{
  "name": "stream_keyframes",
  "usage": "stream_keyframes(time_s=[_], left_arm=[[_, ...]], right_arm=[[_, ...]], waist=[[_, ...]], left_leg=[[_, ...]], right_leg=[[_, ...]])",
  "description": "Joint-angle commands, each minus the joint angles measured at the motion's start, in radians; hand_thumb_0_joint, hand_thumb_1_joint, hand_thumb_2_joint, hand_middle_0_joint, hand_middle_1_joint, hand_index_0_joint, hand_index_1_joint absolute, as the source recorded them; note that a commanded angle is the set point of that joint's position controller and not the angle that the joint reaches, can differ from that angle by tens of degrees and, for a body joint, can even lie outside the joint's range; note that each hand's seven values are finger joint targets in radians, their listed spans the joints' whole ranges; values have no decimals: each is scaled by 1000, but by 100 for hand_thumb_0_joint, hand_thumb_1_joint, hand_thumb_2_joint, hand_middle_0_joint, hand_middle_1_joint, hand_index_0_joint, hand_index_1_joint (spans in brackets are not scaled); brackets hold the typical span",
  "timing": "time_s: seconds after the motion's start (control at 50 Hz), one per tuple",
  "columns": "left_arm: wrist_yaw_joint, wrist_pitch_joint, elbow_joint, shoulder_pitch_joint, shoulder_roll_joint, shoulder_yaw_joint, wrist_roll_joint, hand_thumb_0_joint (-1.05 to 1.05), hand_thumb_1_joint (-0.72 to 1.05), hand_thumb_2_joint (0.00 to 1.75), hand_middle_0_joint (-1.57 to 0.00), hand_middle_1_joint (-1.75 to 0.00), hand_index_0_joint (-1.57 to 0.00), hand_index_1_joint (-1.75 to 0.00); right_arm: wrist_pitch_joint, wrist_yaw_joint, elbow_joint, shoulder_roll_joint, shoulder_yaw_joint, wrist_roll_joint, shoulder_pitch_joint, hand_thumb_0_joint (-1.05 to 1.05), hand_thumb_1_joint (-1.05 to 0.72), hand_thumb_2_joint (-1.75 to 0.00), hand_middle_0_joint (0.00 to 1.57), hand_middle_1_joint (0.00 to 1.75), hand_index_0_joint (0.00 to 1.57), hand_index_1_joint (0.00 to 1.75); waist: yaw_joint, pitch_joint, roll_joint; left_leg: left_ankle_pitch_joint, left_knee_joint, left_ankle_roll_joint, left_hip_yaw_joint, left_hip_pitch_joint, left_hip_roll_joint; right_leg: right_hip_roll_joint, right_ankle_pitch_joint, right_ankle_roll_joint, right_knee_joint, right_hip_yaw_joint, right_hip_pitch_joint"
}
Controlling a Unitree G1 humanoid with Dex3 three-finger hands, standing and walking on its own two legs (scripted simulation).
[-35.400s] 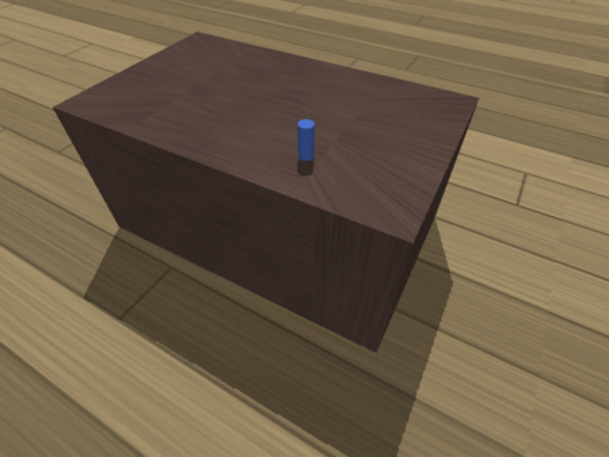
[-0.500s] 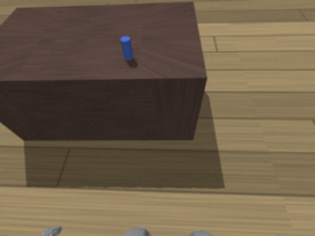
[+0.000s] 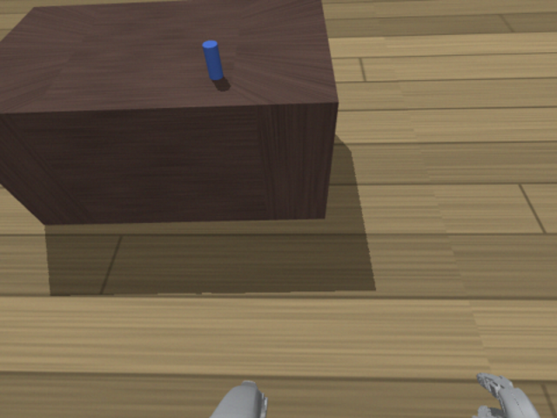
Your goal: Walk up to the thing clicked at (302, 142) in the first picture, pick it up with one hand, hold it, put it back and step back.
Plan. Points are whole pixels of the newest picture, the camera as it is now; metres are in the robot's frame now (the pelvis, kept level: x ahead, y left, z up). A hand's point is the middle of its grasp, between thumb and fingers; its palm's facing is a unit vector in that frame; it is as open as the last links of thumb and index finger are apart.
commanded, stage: step back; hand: left
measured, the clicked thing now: (213, 60) +1.11 +0.25 -0.10
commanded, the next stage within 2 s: stand in 1.10 s
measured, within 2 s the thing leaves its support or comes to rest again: neither
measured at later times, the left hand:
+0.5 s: hand out of the picture -0.02 +0.27 -0.14, palm faces +0.09 -0.92 -0.38, open 7.4 cm
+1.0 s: hand out of the picture +0.06 +0.30 -0.14, palm faces +0.08 -0.92 -0.37, open 7.4 cm
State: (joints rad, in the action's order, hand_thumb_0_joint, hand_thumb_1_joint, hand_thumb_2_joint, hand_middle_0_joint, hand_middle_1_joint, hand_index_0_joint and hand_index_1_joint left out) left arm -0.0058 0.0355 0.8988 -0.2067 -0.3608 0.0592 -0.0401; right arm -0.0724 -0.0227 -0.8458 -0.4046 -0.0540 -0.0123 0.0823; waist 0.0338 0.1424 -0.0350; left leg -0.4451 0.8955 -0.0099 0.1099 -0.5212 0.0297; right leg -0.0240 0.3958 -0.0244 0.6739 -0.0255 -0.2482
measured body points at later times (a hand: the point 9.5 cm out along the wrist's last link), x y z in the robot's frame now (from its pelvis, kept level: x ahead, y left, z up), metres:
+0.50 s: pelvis -0.05 -0.01 +0.01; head -0.05 -0.01 +0.46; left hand -0.02 +0.32 -0.11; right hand +0.04 -0.30 -0.12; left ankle -0.07 +0.13 -0.71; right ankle -0.03 -0.11 -0.72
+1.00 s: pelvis -0.01 +0.03 +0.01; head +0.01 +0.03 +0.46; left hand +0.05 +0.35 -0.11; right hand +0.12 -0.26 -0.11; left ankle -0.03 +0.14 -0.72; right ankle -0.03 -0.11 -0.72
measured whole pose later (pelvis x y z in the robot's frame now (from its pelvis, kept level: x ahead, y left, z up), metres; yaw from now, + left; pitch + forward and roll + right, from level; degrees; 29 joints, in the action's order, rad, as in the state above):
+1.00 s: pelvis -0.01 +0.03 +0.01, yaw +5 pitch -2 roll +0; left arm 0.00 -0.03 1.03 -0.11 -0.38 0.03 -0.01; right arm 0.01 0.00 -1.05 -0.33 -0.04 -0.01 0.07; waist 0.01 0.08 0.01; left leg -0.32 0.57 0.01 -0.03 -0.22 -0.01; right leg 0.03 0.35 0.02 0.57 -0.01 -0.19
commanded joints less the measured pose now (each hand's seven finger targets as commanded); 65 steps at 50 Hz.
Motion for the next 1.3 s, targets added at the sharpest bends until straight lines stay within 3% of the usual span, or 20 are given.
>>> stream_keyframes(time_s=[0.0, 0.12, 0.16, 0.2, 0.22, 0.24, 0.26, 0.4, 0.44, 0.46, 0.48, 0.64, 0.66, 0.68, 0.7, 0.74, 0.78, 0.86, 1.0, 1.28], left_arm=[[37, -48, -114, 144, -279, 77, -6, 0, 90, 90, -20, -30, -20, -30], [29, -58, -75, -1, -306, 91, -14, 0, 90, 90, -20, -30, -20, -30], [20, -52, -74, 33, -304, 85, -6, 0, 90, 90, -20, -30, -20, -30], [14, -42, -76, 55, -261, 58, -1, 0, 90, 90, -20, -30, -20, -30], [11, -39, -73, 20, -201, 42, 4, 0, 90, 90, -20, -30, -20, -30], [9, -39, -72, 74, -177, 33, 25, 0, 90, 90, -20, -30, -20, -30], [13, -43, -55, 120, -262, 63, 15, 0, 90, 90, -20, -30, -20, -30], [6, -77, 45, -28, -207, 58, 7, 0, 90, 90, -20, -30, -20, -30], [14, -86, 51, -45, -328, 81, -2, 0, 90, 90, -20, -30, -20, -30], [12, -91, 23, 31, -356, 86, -5, 0, 90, 90, -20, -30, -20, -30], [14, -95, 3, 59, -320, 80, 1, 0, 90, 90, -20, -30, -20, -30], [6, -83, 7, 110, -234, 31, 16, 0, 90, 90, -20, -30, -20, -30], [4, -81, 1, 100, -196, 17, 21, 0, 90, 90, -20, -30, -20, -30], [3, -73, 10, 98, -169, 10, 38, 0, 90, 90, -20, -30, -20, -30], [10, -67, 31, 90, -205, 22, 35, 0, 90, 90, -20, -30, -20, -30], [10, -72, 48, 76, -193, 15, 28, 0, 90, 90, -20, -30, -20, -30], [18, -91, 80, 25, -206, 18, 30, 0, 90, 90, -20, -30, -20, -30], [25, -95, 77, 63, -251, 30, 35, 0, 90, 90, -20, -30, -20, -30], [28, -76, 81, 122, -214, 9, 29, 0, 90, 90, -20, -30, -20, -30], [18, -76, 154, 192, -211, -12, 37, 0, 90, 90, -20, -30, -20, -30]], right_arm=[[33, -7, 35, -180, -47, 5, 59, 0, -90, -90, 20, 30, 20, 30], [58, 18, 31, -171, -45, -26, 3, 0, -90, -90, 20, 30, 20, 30], [73, 22, -10, -155, -44, -22, 47, 0, -90, -90, 20, 30, 20, 30], [90, 19, -74, -159, -57, -23, 155, 0, -90, -90, 20, 30, 20, 30], [99, 13, -89, -191, -71, -36, 183, 0, -90, -90, 20, 30, 20, 30], [103, 15, -65, -278, -71, -33, 117, 0, -90, -90, 20, 30, 20, 30], [104, 20, -52, -306, -76, -25, 69, 0, -90, -90, 20, 30, 20, 30], [89, 28, -57, -170, -31, -17, 9, 0, -90, -90, 20, 30, 20, 30], [84, 23, -47, -123, -24, -13, 20, 0, -90, -90, 20, 30, 20, 30], [83, 19, -66, -168, -42, -21, 43, 0, -90, -90, 20, 30, 20, 30], [89, 22, -73, -181, -43, -14, 69, 0, -90, -90, 20, 30, 20, 30], [112, 24, -131, -126, -49, -26, 129, 0, -90, -90, 20, 30, 20, 30], [117, 18, -129, -158, -56, -33, 133, 0, -90, -90, 20, 30, 20, 30], [120, 16, -113, -205, -55, -29, 72, 0, -90, -90, 20, 30, 20, 30], [118, 18, -108, -241, -60, -19, 37, 0, -90, -90, 20, 30, 20, 30], [117, 20, -105, -215, -48, -22, -10, 0, -90, -90, 20, 30, 20, 30], [116, 18, -109, -181, -36, -10, -36, 0, -90, -90, 20, 30, 20, 30], [111, 7, -133, -158, -35, 0, 11, 0, -90, -90, 20, 30, 20, 30], [104, 4, -147, -165, -37, 2, -51, 0, -90, -90, 20, 30, 20, 30], [105, 22, -206, -134, -2, 8, -86, 0, -90, -90, 20, 30, 20, 30]], waist=[[-56, -93, 124], [51, -107, 207], [25, -113, 239], [-35, -148, 144], [-38, -177, 7], [-44, -113, -165], [-55, -30, -106], [20, -106, -69], [31, -81, 182], [12, -28, 157], [-8, -15, 85], [-61, -140, 125], [-62, -174, 44], [-37, -165, -76], [-30, -140, -84], [-12, -126, -77], [11, -186, -92], [-23, -242, -9], [-22, -222, -1], [-40, -191, 55]], left_leg=[[-8, 285, 0, 66, 42, 60], [-87, -103, -14, -43, 40, -20], [-101, -310, 3, -96, 192, -26], [108, -561, 31, -103, 430, -3], [21, -594, 65, 103, 559, -114], [-296, -690, 171, 431, 379, -321], [-373, -720, 253, 462, 168, -382], [-22, -452, 89, 48, 109, -156], [-125, -159, 30, -52, -17, 4], [-114, -41, 11, -20, 42, -36], [-75, -34, 14, 12, 47, -56], [215, -480, 20, -111, 395, -34], [255, -515, 42, 13, 451, -125], [149, -580, 113, 204, 375, -254], [84, -593, 189, 236, 277, -322], [226, -557, 169, 154, 294, -284], [557, -433, 92, 17, 316, -207], [649, -347, 38, -65, 332, -131], [604, -431, 86, -23, 389, -187], [452, -595, 24, -46, 455, -157]], right_leg=[[266, -307, -170, -261, -200, -109], [279, 89, -172, -287, -252, 97], [279, 101, -165, -287, -233, 27], [219, -2, -96, -147, -138, -69], [163, -21, -52, -4, -84, -209], [37, 136, 11, 81, 47, -293], [77, 176, 9, 183, -23, -178], [12, -86, -4, -273, 39, 210], [306, 322, -136, -459, -435, 138], [416, 395, -213, -490, -519, -8], [393, 296, -223, -458, -473, -1], [196, -277, -76, -196, -77, -65], [153, -308, -38, -114, -43, -108], [55, -99, 6, -38, 22, -118], [44, 63, 6, -10, 36, -41], [56, 5, -5, -88, 26, -10], [90, -294, -6, -213, -8, 112], [155, -598, -54, -135, -77, 183], [106, -445, -18, -130, -16, 106], [153, -404, 7, -375, -67, 172]])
